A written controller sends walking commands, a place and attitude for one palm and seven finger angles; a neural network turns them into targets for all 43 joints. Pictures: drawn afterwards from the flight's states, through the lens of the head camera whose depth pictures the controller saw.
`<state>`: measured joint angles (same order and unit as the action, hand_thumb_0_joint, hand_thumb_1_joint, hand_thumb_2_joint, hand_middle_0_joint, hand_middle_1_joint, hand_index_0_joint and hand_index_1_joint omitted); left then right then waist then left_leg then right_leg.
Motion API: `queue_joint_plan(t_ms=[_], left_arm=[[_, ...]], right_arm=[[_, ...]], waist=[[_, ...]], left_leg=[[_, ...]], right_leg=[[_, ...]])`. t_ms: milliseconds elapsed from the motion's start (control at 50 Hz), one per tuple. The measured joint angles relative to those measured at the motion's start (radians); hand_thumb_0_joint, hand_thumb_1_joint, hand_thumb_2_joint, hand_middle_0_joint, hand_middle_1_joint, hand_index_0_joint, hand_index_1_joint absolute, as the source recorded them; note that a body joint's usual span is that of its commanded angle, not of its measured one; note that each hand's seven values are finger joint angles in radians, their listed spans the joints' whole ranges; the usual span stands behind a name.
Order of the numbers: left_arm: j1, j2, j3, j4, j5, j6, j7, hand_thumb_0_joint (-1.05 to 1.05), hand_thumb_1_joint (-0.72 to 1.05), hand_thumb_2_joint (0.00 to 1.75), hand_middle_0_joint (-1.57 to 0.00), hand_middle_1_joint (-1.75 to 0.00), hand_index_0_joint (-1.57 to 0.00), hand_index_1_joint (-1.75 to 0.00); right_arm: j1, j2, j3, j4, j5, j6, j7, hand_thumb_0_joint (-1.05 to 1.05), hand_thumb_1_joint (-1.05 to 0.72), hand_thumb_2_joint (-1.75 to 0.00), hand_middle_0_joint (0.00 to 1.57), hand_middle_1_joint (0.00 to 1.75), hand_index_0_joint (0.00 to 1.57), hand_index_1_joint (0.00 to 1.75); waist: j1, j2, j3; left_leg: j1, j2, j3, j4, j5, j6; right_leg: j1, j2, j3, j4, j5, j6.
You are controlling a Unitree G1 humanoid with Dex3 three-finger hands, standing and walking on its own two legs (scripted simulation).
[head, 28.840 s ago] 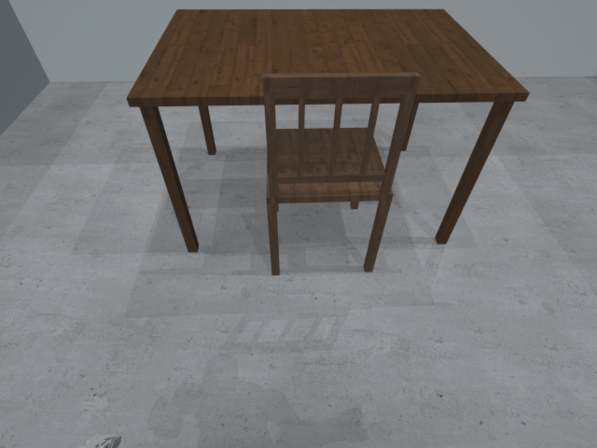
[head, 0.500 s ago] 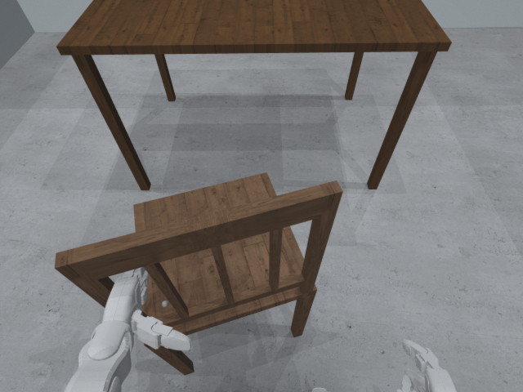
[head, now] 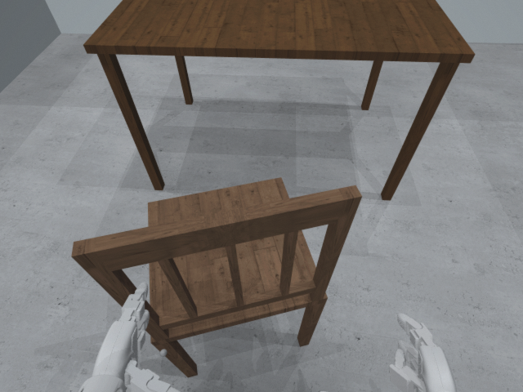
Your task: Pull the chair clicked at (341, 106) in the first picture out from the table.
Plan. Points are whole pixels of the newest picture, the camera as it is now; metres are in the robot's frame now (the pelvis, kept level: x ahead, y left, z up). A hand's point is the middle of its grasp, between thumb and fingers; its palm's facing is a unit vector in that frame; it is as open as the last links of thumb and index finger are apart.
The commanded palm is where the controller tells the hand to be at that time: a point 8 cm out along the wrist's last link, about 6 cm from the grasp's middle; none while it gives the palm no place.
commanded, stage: draw the hand back to the body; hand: left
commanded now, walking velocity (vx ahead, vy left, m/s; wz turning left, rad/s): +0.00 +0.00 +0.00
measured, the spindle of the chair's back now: (235, 276) +0.33 +0.06 -0.07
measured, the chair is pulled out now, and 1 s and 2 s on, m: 0.61 0.60 0.60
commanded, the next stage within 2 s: step back with the hand held close in 1.66 s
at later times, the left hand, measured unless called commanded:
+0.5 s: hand (126, 363) +0.16 +0.17 +0.04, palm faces -0.05 -0.99 -0.10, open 17.2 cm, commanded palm +0.14 +0.24 +0.08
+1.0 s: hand (33, 309) +0.19 +0.25 +0.15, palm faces +0.39 -0.83 -0.41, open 13.3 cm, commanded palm +0.15 +0.29 +0.17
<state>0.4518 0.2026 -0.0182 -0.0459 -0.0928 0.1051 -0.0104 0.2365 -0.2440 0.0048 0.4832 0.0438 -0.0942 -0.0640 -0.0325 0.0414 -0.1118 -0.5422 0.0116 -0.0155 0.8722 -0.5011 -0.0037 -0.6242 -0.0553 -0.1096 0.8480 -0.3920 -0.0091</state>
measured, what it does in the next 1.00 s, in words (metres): stands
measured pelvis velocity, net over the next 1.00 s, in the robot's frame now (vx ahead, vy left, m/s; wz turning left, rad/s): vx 0.01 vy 0.00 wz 0.00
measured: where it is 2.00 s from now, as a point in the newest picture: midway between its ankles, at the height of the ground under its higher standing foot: outside the picture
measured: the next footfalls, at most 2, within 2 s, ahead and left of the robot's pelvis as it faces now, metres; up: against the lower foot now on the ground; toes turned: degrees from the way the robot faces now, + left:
none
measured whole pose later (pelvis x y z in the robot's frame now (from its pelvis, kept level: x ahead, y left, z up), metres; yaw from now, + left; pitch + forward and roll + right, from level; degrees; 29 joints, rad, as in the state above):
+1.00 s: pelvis +0.01 +0.00 +0.04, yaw +0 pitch -2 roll -1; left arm 0.55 0.32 0.22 -0.36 -0.06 -0.03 0.16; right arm 0.19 -0.23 0.00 0.61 0.04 -0.14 -0.10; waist 0.05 0.08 0.00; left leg -0.14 0.02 -0.01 0.55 -0.38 0.00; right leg -0.23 -0.04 -0.11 0.54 -0.28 -0.01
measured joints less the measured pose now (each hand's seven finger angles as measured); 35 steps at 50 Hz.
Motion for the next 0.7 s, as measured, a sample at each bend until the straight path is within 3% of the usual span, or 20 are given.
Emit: queue_joint_plan(t_ms=[100,120,180,280,360,460,600,660,700], left_arm=[[0.076,-0.004,-0.015,-0.069,0.002,0.0,0.01,-0.01,-0.54,0.2,-0.02,-0.01,-0.03,-0.01],[0.093,-0.008,-0.013,-0.085,-0.019,-0.018,0.009,-0.01,-0.54,0.2,-0.02,-0.01,-0.03,-0.01],[0.127,-0.012,0.0,-0.129,-0.069,-0.138,-0.018,-0.01,-0.54,0.2,-0.01,0.0,-0.03,-0.01],[0.124,0.016,0.038,-0.169,-0.1,-0.331,-0.074,-0.01,-0.54,0.2,-0.01,0.0,-0.06,-0.03],[0.118,0.041,0.078,-0.134,-0.126,-0.426,-0.139,-0.01,-0.54,0.2,-0.01,0.0,-0.06,-0.03],[0.125,0.081,0.114,-0.143,-0.162,-0.397,-0.19,-0.01,-0.55,0.2,-0.01,0.0,-0.07,-0.04],[0.149,0.097,0.187,-0.223,-0.217,-0.384,-0.19,-0.02,-0.52,0.22,-0.02,-0.01,-0.1,-0.05],[0.134,0.128,0.182,-0.241,-0.093,-0.297,-0.072,-0.01,-0.46,0.24,-0.04,-0.02,-0.12,-0.07],[0.135,0.124,0.172,-0.262,-0.044,-0.234,0.008,-0.01,-0.41,0.27,-0.04,-0.03,-0.13,-0.08]], right_arm=[[0.007,0.007,-0.003,-0.003,0.001,-0.005,-0.005,0.01,-0.9,-0.9,0.2,0.3,0.2,0.3],[0.008,0.008,-0.004,-0.002,0.0,-0.011,-0.006,0.01,-0.9,-0.9,0.2,0.3,0.2,0.3],[0.008,0.017,-0.01,0.017,-0.003,-0.042,-0.007,0.01,-0.9,-0.9,0.2,0.3,0.2,0.3],[-0.006,0.029,-0.019,0.057,0.002,-0.073,0.006,0.01,-0.9,-0.9,0.2,0.3,0.2,0.3],[-0.03,0.037,-0.023,0.08,0.01,-0.083,0.023,0.01,-0.9,-0.9,0.2,0.3,0.2,0.3],[-0.033,0.039,-0.016,0.088,0.026,-0.094,0.015,0.02,-0.9,-0.9,0.2,0.3,0.2,0.3],[-0.008,0.032,-0.008,0.115,0.04,-0.142,-0.008,0.02,-0.9,-0.9,0.2,0.3,0.2,0.3],[-0.002,0.028,-0.013,0.104,0.024,-0.11,-0.026,0.02,-0.9,-0.9,0.2,0.3,0.2,0.3],[-0.003,0.021,-0.013,0.092,0.016,-0.09,-0.033,0.02,-0.9,-0.9,0.2,0.3,0.2,0.3]], waist=[[0.002,0.004,-0.005],[0.001,0.004,-0.007],[0.011,-0.006,-0.008],[0.021,-0.015,-0.001],[0.018,-0.007,0.008],[0.017,0.007,0.028],[0.029,0.018,0.019],[0.052,0.017,0.035],[0.055,0.024,0.046]], left_leg=[[-0.013,-0.001,-0.003,0.019,-0.008,0.002],[-0.019,-0.002,-0.005,0.025,-0.01,0.002],[-0.05,-0.001,-0.007,0.057,-0.02,0.0],[-0.098,0.003,-0.015,0.113,-0.036,-0.004],[-0.133,0.007,-0.014,0.152,-0.046,-0.006],[-0.113,0.01,-0.014,0.139,-0.038,-0.007],[-0.029,0.008,-0.025,0.057,-0.007,-0.008],[0.047,0.009,-0.018,0.0,0.01,-0.011],[0.099,0.008,-0.016,-0.045,0.026,-0.009]], right_leg=[[-0.009,-0.002,-0.003,0.013,-0.006,0.002],[-0.014,-0.003,-0.004,0.018,-0.007,0.002],[-0.043,-0.004,-0.005,0.047,-0.015,0.0],[-0.087,-0.002,-0.011,0.094,-0.027,-0.005],[-0.122,0.001,-0.009,0.127,-0.032,-0.009],[-0.1,0.004,-0.01,0.112,-0.024,-0.009],[-0.009,0.006,-0.023,0.028,0.001,-0.008],[0.061,0.009,-0.018,-0.02,0.015,-0.008],[0.112,0.01,-0.017,-0.061,0.029,-0.006]])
